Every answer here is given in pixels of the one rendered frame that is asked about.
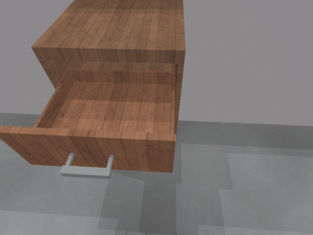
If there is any drawer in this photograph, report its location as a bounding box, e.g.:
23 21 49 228
0 69 176 173

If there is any cabinet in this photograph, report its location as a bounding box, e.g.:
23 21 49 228
31 0 185 134

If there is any handle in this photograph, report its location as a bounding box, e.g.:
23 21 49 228
60 153 114 179

